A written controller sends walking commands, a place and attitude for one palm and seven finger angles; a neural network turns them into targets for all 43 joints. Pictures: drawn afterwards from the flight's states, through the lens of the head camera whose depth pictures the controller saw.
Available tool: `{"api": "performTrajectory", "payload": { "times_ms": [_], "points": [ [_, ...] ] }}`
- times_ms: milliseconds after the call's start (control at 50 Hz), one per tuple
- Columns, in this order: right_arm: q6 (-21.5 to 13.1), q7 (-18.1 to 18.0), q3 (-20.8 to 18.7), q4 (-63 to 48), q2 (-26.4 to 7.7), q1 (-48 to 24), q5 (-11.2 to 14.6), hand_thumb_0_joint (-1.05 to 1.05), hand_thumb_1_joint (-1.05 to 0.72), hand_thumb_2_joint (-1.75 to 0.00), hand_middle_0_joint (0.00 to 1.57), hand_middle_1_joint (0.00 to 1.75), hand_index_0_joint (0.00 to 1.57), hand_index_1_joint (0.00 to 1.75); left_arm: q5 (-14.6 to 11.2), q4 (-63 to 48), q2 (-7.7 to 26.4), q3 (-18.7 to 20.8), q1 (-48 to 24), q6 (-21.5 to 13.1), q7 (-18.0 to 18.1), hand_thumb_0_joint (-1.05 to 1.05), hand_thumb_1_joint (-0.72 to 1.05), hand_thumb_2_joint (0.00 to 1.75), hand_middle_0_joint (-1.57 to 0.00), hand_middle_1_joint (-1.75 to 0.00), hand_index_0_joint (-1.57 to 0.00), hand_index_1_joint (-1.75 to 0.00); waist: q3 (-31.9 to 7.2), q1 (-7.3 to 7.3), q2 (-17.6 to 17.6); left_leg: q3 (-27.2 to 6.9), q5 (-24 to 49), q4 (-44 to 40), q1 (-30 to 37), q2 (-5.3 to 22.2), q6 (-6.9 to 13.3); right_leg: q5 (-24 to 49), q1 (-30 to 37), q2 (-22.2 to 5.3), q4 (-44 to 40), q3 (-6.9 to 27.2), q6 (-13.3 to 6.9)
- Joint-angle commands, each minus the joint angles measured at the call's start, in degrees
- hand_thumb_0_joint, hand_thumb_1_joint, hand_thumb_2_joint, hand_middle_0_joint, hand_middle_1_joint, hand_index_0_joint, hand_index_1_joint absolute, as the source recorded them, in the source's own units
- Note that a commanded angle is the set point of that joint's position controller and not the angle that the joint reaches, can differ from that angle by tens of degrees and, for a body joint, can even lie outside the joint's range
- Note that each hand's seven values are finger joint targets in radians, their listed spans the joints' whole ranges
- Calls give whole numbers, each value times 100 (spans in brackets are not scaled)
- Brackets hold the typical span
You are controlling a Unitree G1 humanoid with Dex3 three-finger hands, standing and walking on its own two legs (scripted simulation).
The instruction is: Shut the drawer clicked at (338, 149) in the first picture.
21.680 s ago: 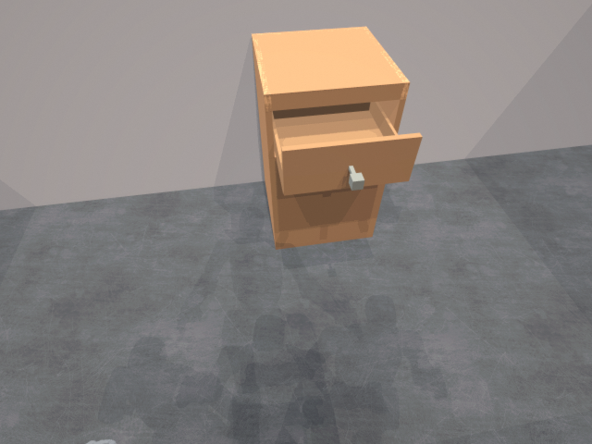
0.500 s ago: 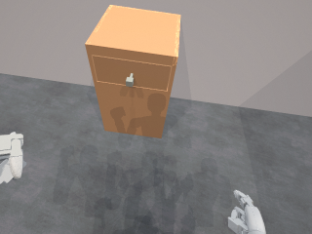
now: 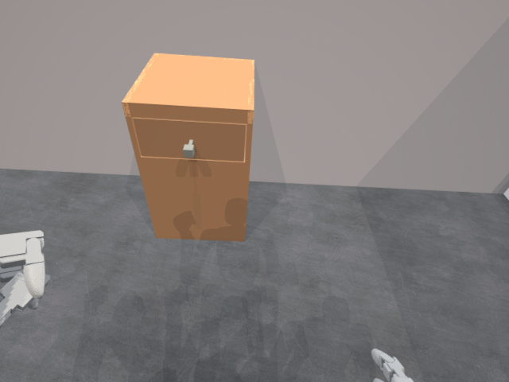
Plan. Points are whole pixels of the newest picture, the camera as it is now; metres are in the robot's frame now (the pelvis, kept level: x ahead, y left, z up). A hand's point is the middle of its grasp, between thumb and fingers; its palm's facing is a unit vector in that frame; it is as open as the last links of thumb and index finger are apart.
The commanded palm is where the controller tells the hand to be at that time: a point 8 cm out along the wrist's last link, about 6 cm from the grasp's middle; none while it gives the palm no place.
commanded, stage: stop stepping back and stand still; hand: left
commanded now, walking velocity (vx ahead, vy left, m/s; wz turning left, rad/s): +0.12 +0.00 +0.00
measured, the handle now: (189, 147) +0.92 +0.21 -0.18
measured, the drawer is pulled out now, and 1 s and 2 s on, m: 0.00 0.00 0.00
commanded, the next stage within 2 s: let the arm hang, fingers relaxed in 0.34 s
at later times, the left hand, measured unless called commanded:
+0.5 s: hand (55, 308) +0.19 +0.25 +0.11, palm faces +0.30 -0.82 -0.49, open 3.2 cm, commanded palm none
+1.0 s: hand out of the picture -0.09 +0.21 -0.16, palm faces +0.07 -0.97 -0.24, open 5.1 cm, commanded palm none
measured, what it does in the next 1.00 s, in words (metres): stands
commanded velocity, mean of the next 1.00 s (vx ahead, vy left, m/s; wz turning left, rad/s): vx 0.01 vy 0.01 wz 0.00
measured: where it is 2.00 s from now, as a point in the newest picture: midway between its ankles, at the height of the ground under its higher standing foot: outside the picture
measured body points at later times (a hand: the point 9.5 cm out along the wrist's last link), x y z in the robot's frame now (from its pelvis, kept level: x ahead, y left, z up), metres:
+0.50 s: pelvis -0.01 +0.00 -0.01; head -0.01 -0.01 +0.44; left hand +0.17 +0.29 +0.14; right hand +0.17 -0.23 -0.10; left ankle +0.02 +0.14 -0.73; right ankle +0.03 -0.09 -0.73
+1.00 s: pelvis -0.01 +0.01 +0.01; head +0.01 +0.01 +0.46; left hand -0.09 +0.26 -0.14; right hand -0.03 -0.22 -0.15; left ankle +0.02 +0.14 -0.73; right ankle +0.02 -0.08 -0.73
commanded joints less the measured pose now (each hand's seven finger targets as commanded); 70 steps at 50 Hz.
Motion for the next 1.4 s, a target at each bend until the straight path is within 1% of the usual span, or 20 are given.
{"api": "performTrajectory", "payload": {
  "times_ms": [0, 20, 40, 100, 160, 220, 240, 300, 360, 400, 420, 460, 500, 540, 580, 620, 720, 820, 1020, 1380],
  "points": [
    [-96, 6, -372, -1030, -824, -987, -48, 0, -90, -90, 20, 30, 20, 30, -80, -1313, 980, 787, 408, -385, 55, 0, 90, 90, -140, -160, -140, -160, 329, 377, -1018, 217, -1382, 2061, -2161, -175, 46, -998, 923, -1940, -3036, 2947, -917],
    [-154, 1, -398, -949, -888, -972, -37, 0, -90, -90, 20, 30, 20, 30, -143, -1686, 1096, 843, -265, -491, 85, 0, 90, 90, -140, -160, -140, -160, 225, 274, -748, 121, -1041, 3017, -1991, 7, 18, -536, 524, -2274, -3123, 3175, -1065],
    [-236, -2, -382, -822, -847, -843, -51, 0, -90, -90, 20, 30, 20, 30, -112, -1660, 1152, 918, -482, -551, 105, 0, 90, 90, -140, -160, -140, -160, 36, 183, -310, -31, -1021, 3139, -1596, 179, 41, -881, 98, -2202, -3026, 2820, -1066],
    [-225, -115, -346, -813, -769, -813, -38, 0, -90, -90, 20, 30, 20, 30, -95, -1111, 736, 532, -276, -449, 79, 0, 90, 90, -140, -160, -140, -160, 281, 159, -411, 229, -751, 1554, -208, 344, 125, -1275, -1108, -1620, -2722, 1481, -677],
    [-358, -226, -281, -701, -819, -789, -54, 0, -90, -90, 20, 30, 20, 30, -53, -1074, 744, 459, -450, -500, 141, 0, 90, 90, -140, -160, -140, -160, 332, 231, 156, 466, -815, -25, 577, 156, 225, -1097, -1013, -1320, -2363, 1199, -433],
    [-451, -224, -320, -863, -1004, -797, -17, 0, -90, -90, 20, 30, 20, 30, -36, -1359, 787, 508, -481, -595, 129, 0, 90, 90, -140, -160, -140, -160, 164, 315, 893, -806, -526, -1031, 257, 924, 543, 760, -153, -462, -917, 629, 92],
    [-447, -191, -315, -804, -940, -816, 26, 0, -90, -90, 20, 30, 20, 30, -56, -1263, 784, 527, -364, -613, 88, 0, 90, 90, -140, -160, -140, -160, 102, 306, 1049, -858, -1159, -1189, -73, 980, 511, 517, 57, -422, -950, 541, 189],
    [-467, -135, -293, -840, -860, -904, 7, 0, -90, -90, 20, 30, 20, 30, -2, -1287, 742, 529, -436, -603, 64, 0, 90, 90, -140, -160, -140, -160, 527, 285, 657, -403, -1416, -997, -526, 616, 347, 309, 124, -511, -1504, 793, 86],
    [-480, -75, -323, -806, -821, -860, 11, 0, -90, -90, 20, 30, 20, 30, -72, -1181, 778, 547, -291, -556, 75, 0, 90, 90, -140, -160, -140, -160, 146, 291, -155, 130, -436, 81, 76, 218, 181, 343, -23, -1053, -2204, 1413, -130],
    [-471, -55, -321, -809, -822, -880, 22, 0, -90, -90, 20, 30, 20, 30, -112, -1209, 727, 519, -243, -489, 98, 0, 90, 90, -140, -160, -140, -160, 22, 273, 9, 156, -207, 115, 270, 194, 144, 628, 42, -1175, -2199, 1373, -225],
    [-484, 512, -703, 613, -1846, -899, -62, 0, -90, -90, 20, 30, 20, 30, 476, 3655, 172, -1510, -915, 426, -774, 0, 90, 90, -140, -160, -140, -160, 92, 41, 406, -193, 1259, 1038, 6, 475, 153, 3156, -420, -1429, -743, 696, -266],
    [56, 498, -542, 418, -1125, -458, 6, 0, -90, -90, 20, 30, 20, 30, 322, 3895, -364, -1472, -918, 931, -863, 0, 90, 90, -132, -151, -132, -151, -357, 251, 84, -322, 1294, 488, -57, 522, 182, 2527, -47, -906, -508, 372, -112],
    [230, 468, -437, 336, -1130, -580, -72, 0, -90, -90, 20, 30, 20, 30, 313, 4476, -332, -1589, -1369, 967, -870, 0, 90, 90, -124, -143, -124, -143, -121, 336, -735, -514, 1180, 264, -381, 553, 281, 2245, 159, -758, -605, 332, -54],
    [326, 436, -395, 479, -1120, -674, -107, 0, -90, -90, 20, 30, 20, 30, 296, 5221, -251, -1630, -1603, 985, -871, 0, 90, 90, -116, -134, -116, -134, -91, 366, -883, -366, 1186, 267, -251, 360, 239, 2634, 323, -949, -852, 500, -148],
    [452, 415, -352, 706, -1055, -707, -133, 0, -90, -90, 20, 30, 20, 30, 260, 6045, -193, -1695, -1888, 1019, -843, 0, 90, 90, -108, -125, -108, -125, 98, 331, -369, -297, 973, 40, 30, 300, 197, 2149, 161, -993, -1124, 585, -210],
    [522, 410, -274, 959, -954, -786, -146, 0, -90, -90, 20, 30, 20, 30, 217, 6811, -261, -1783, -2013, 1047, -819, 0, 90, 90, -100, -117, -100, -117, 427, 383, 607, -429, 745, -513, -100, 428, 218, 1495, 213, -786, -1280, 521, -112],
    [590, 351, -231, 1589, -746, -490, -108, 0, -90, -90, 20, 30, 20, 30, 159, 8192, -362, -1857, -1814, 964, -790, 0, 90, 90, -80, -95, -80, -95, 206, 406, 1014, -287, -77, -919, 185, 425, 154, 1097, 624, -762, -1895, 576, -127],
    [638, 328, -280, 2105, -627, 6, -77, 0, -90, -90, 20, 30, 20, 30, 148, 8894, -360, -1904, -1778, 938, -793, 0, 90, 90, -60, -73, -60, -73, 414, 320, 389, -167, -390, -984, 466, 406, 145, 561, 285, -827, -2305, 535, -186],
    [620, 273, -298, 2677, -473, 499, -63, 0, -90, -90, 20, 30, 20, 30, 140, 9564, -530, -1931, -1479, 966, -736, 0, 90, 90, -20, -30, -20, -30, 772, 355, 280, -208, -586, -1224, 347, 444, 194, 372, 160, -761, -2219, 427, -187],
    [562, 242, -313, 2799, -133, 521, -84, 0, -90, -90, 20, 30, 20, 30, 147, 9512, -830, -1888, -1652, 901, -676, 0, 90, 90, -20, -30, -20, -30, 880, 342, 289, -50, 94, -1107, 397, 418, 134, 981, 288, -788, -2179, 487, -182]
  ]
}}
